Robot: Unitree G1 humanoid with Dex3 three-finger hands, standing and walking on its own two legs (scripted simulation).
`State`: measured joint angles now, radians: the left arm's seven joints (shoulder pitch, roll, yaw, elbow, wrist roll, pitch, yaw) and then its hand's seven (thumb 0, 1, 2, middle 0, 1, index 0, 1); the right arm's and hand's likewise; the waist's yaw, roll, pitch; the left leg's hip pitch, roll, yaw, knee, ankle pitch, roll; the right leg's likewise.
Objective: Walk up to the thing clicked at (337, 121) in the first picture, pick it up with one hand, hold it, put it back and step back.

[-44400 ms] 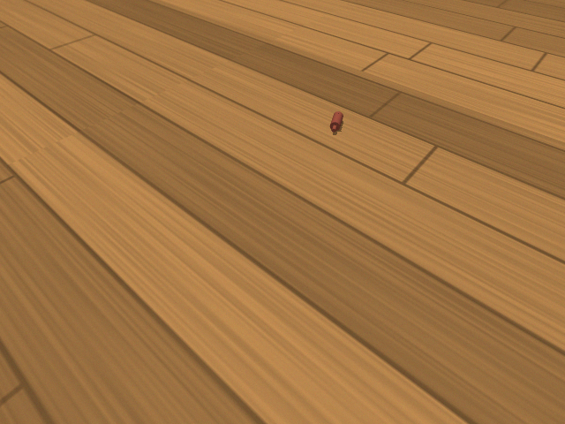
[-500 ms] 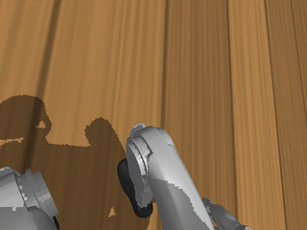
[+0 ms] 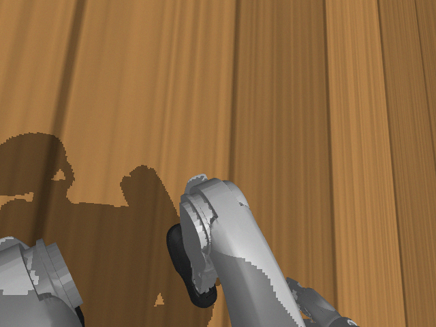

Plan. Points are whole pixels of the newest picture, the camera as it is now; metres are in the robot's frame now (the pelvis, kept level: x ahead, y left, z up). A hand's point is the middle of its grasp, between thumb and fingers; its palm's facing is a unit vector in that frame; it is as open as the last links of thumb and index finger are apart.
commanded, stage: withdraw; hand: left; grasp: from above
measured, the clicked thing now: out of the picture +0.48 +0.33 -0.28
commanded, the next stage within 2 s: home in 0.98 s
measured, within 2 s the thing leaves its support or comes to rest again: neither
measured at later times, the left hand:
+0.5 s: hand out of the picture +0.48 +0.38 -0.10, palm faces -0.34 -0.08 -0.94, open 14.0 cm
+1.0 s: hand out of the picture +0.45 +0.35 -0.15, palm faces -0.44 -0.11 -0.89, open 13.7 cm
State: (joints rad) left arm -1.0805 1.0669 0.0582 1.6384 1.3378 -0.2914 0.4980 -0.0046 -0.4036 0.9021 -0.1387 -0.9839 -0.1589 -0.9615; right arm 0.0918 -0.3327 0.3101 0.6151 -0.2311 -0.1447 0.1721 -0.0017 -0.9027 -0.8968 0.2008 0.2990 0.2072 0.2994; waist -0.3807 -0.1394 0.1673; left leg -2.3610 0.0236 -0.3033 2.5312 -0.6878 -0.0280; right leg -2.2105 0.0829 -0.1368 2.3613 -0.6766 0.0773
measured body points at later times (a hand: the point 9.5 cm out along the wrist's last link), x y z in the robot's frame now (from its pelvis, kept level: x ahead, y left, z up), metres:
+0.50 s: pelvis +0.00 +0.00 +0.03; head +0.24 +0.11 +0.39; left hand +0.49 +0.38 -0.05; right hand +0.10 -0.26 -0.06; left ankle +0.07 +0.13 -0.27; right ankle +0.12 -0.13 -0.27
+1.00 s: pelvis -0.01 -0.01 +0.02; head +0.23 +0.11 +0.38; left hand +0.47 +0.35 -0.09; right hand +0.07 -0.28 -0.06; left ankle +0.07 +0.13 -0.27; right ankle +0.12 -0.13 -0.27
